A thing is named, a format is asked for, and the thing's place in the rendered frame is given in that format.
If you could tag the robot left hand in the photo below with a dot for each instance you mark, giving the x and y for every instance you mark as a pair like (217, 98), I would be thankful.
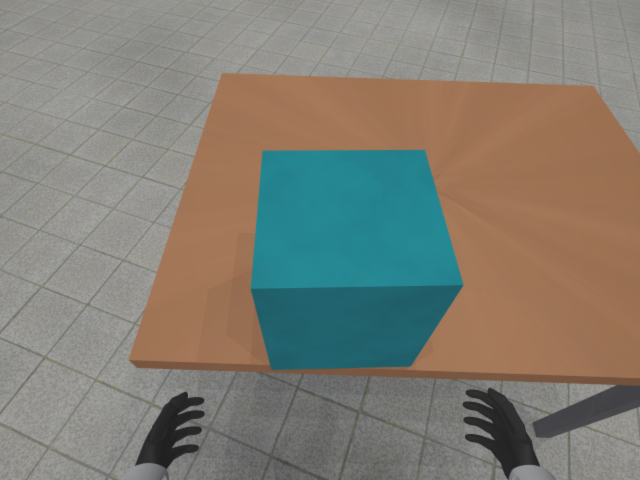
(158, 444)

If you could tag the carton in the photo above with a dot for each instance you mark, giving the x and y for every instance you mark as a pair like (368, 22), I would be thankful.
(353, 265)

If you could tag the table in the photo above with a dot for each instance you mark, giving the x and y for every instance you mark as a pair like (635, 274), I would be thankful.
(540, 190)

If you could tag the robot right hand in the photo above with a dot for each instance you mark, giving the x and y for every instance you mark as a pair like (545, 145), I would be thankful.
(512, 445)

